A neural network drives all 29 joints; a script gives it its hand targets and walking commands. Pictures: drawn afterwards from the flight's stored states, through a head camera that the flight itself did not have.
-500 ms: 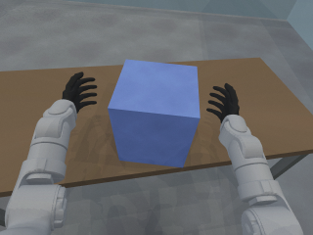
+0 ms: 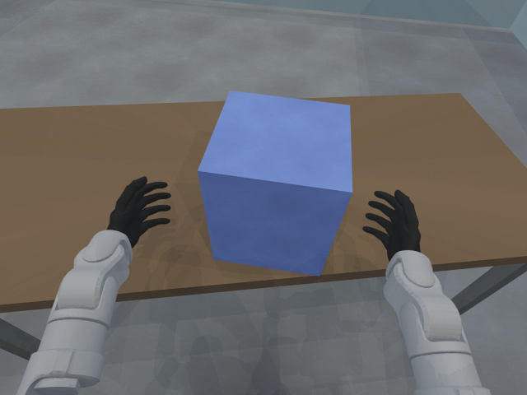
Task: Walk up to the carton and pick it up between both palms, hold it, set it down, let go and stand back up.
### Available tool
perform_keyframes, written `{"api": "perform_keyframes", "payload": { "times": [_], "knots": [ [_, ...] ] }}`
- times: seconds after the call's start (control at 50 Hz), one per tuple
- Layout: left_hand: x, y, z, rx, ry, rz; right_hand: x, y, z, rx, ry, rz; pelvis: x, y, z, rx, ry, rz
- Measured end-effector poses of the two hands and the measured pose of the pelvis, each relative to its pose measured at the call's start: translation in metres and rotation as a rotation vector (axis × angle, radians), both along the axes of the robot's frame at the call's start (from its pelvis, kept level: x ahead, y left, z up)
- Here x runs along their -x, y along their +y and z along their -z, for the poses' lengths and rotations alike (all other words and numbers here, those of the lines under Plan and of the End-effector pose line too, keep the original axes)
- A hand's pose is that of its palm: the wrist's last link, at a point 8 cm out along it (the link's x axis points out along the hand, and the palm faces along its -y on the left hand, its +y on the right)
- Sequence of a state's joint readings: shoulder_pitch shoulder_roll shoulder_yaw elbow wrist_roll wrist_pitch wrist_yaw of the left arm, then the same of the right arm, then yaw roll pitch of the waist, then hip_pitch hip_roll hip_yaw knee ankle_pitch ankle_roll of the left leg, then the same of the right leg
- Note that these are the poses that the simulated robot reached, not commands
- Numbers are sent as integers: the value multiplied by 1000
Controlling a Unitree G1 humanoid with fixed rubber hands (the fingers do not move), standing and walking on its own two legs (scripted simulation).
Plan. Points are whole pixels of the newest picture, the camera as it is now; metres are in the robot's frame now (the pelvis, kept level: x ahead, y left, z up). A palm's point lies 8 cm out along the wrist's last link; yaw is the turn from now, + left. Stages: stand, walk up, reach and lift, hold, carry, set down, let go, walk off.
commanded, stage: set down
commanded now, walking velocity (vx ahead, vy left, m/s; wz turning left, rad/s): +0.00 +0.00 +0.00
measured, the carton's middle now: (276, 187) +0.46 +0.00 +0.03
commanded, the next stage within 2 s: none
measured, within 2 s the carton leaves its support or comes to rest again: neither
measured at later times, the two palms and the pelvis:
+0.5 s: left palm (113, 296) +0.26 +0.24 +0.02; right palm (400, 291) +0.26 -0.18 +0.03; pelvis +0.04 -0.01 +0.00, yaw +0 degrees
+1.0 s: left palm (120, 331) +0.22 +0.23 -0.01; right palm (406, 324) +0.23 -0.19 -0.01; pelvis +0.05 -0.01 +0.00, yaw +0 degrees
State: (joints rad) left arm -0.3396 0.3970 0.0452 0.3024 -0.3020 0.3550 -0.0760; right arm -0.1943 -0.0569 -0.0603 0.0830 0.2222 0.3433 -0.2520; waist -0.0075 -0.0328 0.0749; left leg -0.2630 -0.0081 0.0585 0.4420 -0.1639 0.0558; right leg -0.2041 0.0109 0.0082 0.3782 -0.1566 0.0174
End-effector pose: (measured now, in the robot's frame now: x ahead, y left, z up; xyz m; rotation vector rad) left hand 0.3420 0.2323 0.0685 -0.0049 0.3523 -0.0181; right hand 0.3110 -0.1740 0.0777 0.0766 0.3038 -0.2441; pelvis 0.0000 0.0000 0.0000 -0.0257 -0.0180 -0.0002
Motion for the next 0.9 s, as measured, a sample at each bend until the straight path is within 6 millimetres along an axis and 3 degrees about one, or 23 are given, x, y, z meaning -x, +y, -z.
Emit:
{"api": "perform_keyframes", "payload": {
  "times": [0.16,0.4,0.64,0.9],
  "knots": [
    [32,2,23,-2,24,-13,25,2,24,-8,33,10,-11,0,-1,-1,-21,10],
    [76,11,43,-15,18,-26,45,-2,38,6,44,8,-29,-5,-2,-2,-25,-1],
    [94,7,51,-32,-5,0,59,0,54,-10,64,20,-46,-9,-2,-3,-48,-9],
    [121,5,75,-49,80,-17,82,-9,78,23,109,17,-52,-9,-1,-3,-77,-6]
  ]
}}
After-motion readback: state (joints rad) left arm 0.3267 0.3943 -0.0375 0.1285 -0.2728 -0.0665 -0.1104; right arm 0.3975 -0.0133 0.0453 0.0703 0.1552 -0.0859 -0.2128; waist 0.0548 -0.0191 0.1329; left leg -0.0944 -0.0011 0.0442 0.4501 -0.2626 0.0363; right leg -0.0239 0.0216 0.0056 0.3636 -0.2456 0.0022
